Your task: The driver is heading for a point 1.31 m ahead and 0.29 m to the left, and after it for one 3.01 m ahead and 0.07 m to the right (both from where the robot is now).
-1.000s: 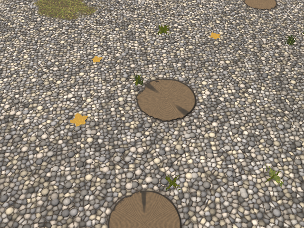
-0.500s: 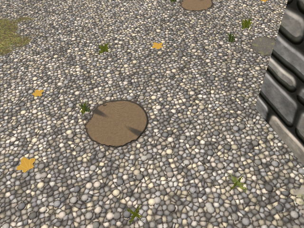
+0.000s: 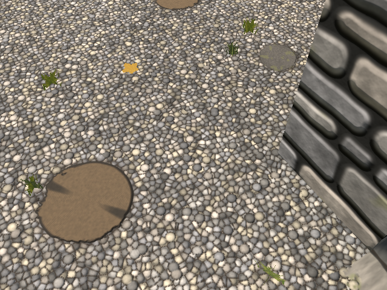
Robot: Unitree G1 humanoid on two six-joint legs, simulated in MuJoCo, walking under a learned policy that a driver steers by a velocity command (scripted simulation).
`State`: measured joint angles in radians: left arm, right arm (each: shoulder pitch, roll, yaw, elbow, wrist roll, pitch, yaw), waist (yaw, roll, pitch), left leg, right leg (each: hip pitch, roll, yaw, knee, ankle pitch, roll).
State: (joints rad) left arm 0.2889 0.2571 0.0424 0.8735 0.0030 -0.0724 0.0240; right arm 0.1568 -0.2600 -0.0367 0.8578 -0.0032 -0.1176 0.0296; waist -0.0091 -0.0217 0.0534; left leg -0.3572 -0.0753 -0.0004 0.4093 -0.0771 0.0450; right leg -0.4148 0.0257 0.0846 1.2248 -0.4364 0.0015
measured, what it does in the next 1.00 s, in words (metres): walks ahead, turning left: right foot, then left foot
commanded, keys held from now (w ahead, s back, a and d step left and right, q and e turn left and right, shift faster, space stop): q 0.54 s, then w+q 0.16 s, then w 0.08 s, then w+e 0.22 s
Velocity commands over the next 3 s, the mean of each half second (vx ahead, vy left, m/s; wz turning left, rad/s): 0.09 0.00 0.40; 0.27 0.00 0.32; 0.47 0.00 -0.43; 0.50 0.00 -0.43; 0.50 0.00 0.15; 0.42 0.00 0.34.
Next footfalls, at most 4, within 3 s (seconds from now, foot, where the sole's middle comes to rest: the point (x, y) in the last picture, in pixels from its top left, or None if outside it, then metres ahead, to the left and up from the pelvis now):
0.30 right None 0.19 -0.12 -0.77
0.76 left None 0.07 0.11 -0.77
1.26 right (175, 281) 0.47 0.09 -0.77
1.72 left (109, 220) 0.70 0.33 -0.77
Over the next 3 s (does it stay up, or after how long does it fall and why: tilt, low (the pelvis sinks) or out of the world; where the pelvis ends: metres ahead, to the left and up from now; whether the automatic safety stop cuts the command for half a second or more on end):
stays up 1.17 0.24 0.01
